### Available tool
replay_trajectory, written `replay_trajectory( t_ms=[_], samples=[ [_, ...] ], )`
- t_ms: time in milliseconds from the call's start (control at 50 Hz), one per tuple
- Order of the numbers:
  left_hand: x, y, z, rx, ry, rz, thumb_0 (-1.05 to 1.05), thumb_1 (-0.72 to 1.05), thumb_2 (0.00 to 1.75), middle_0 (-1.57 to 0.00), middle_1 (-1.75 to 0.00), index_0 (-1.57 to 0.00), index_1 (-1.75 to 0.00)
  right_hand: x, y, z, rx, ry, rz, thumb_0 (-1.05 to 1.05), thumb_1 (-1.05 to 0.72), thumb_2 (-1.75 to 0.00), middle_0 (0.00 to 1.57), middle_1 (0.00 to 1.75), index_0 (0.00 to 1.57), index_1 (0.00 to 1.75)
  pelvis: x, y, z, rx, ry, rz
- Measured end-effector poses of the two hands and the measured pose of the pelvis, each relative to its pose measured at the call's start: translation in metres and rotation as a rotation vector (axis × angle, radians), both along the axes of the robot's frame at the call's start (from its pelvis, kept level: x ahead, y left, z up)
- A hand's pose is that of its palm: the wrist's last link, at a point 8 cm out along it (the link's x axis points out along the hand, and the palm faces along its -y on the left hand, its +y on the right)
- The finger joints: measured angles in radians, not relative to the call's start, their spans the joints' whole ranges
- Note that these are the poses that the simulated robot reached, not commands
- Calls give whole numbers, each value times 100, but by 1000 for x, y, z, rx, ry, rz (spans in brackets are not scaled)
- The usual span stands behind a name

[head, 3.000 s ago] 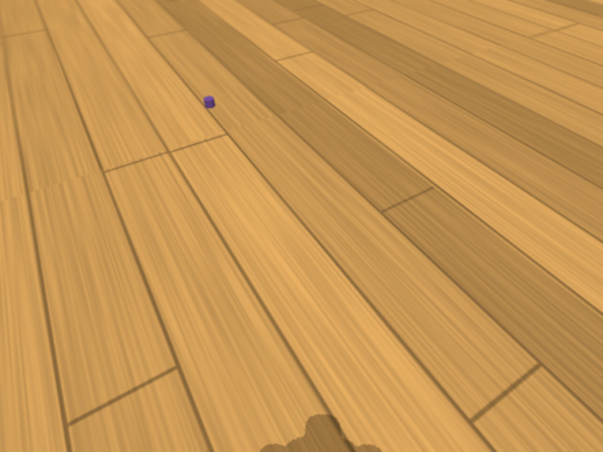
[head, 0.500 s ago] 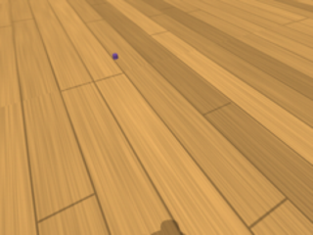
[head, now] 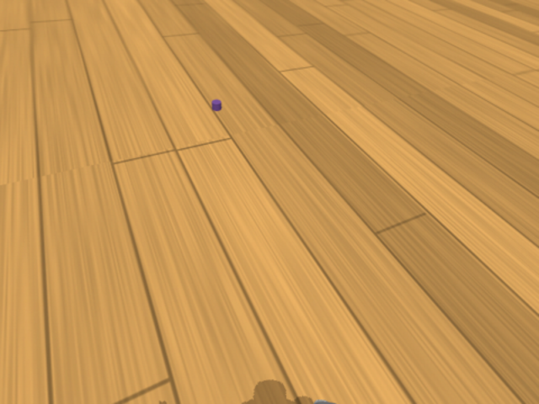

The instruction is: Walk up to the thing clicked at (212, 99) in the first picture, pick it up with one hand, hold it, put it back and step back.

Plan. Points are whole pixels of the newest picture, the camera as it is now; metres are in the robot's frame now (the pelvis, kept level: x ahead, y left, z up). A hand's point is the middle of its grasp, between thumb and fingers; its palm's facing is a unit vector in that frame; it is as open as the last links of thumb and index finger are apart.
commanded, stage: walk up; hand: left
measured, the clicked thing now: (216, 105) +2.15 +0.29 -0.75
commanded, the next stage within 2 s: none
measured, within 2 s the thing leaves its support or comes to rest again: neither
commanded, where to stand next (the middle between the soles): +1.79 +0.03 m, yaw +4 degrees
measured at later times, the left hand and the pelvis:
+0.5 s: hand (144, 283) +0.39 +0.24 -0.13, palm faces +0.05 -0.94 -0.34, open 7.3 cm; pelvis +0.33 -0.02 +0.00, yaw +4 degrees
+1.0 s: hand (157, 172) +0.74 +0.29 -0.14, palm faces -0.08 -0.94 -0.33, open 7.3 cm; pelvis +0.64 +0.02 +0.00, yaw +2 degrees
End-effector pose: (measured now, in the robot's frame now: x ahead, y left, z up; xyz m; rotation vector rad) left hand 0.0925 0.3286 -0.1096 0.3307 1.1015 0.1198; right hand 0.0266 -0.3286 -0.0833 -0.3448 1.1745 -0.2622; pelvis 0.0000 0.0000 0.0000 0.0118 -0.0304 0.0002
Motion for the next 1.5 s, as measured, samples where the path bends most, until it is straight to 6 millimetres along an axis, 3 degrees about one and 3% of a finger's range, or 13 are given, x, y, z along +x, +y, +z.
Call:
replay_trajectory(
  t_ms=[160,240,300,460,560,660,720,840,1000,1080,1160,1320,1500],
  samples=[
    [137,-16,11,4,-45,-26,1,91,90,-21,-30,-21,-30,60,3,-26,57,117,-35,1,-90,-89,21,31,21,30,108,-6,-6,4,15,27],
    [218,-30,4,28,-96,-19,1,91,90,-21,-30,-21,-30,118,-13,-50,60,161,-27,1,-90,-89,21,31,21,30,174,-22,-25,-1,31,41],
    [262,-45,2,30,-140,0,1,91,90,-21,-30,-21,-30,178,-22,-61,56,160,-7,1,-90,-89,20,31,21,30,213,-31,-29,-34,22,45],
    [285,-48,13,16,-63,93,0,91,90,-21,-30,-21,-30,381,-13,-26,61,-65,156,1,-91,-90,20,30,21,30,307,-27,-4,-37,5,60],
    [300,-22,4,22,29,138,0,90,90,-21,-30,-21,-30,490,4,-5,41,-144,234,1,-91,-90,20,30,20,30,372,-15,-4,-54,11,61],
    [344,20,-23,38,95,169,1,90,90,-21,-30,-21,-30,580,26,-2,-12,-196,265,1,-90,-90,20,30,21,30,449,11,-24,-51,16,56],
    [388,32,-31,46,122,166,1,91,90,-21,-30,-21,-30,608,36,-2,-30,-219,234,1,-91,-90,20,30,21,30,483,23,-27,-26,12,56],
    [495,30,-14,10,69,86,1,91,90,-20,-30,-20,-30,621,47,4,-5,-124,146,1,-90,-89,20,30,21,30,551,30,-6,-3,13,33],
    [640,12,3,7,9,-7,1,91,90,-20,-30,-21,-30,643,32,-14,32,24,50,1,-90,-89,20,31,21,30,644,21,-3,13,11,27],
    [721,-7,5,28,-51,-27,1,91,90,-21,-30,-21,-30,674,12,-37,42,74,12,1,-90,-89,21,31,21,30,700,5,-17,27,12,34],
    [785,-28,10,43,-145,-20,1,91,90,-21,-30,-21,-30,726,-3,-56,48,98,14,1,-90,-90,20,30,21,30,746,-10,-25,2,-2,37],
    [817,-39,30,52,-111,41,0,91,90,-21,-30,-21,-30,859,-3,-36,86,-22,102,1,-91,-90,20,30,21,30,820,-18,-2,-8,-7,39],
    [831,-9,10,55,38,140,0,90,90,-21,-30,-21,-30,990,11,-22,51,-36,191,1,-91,-90,20,30,21,30,911,-6,-6,-40,0,56]
  ],
)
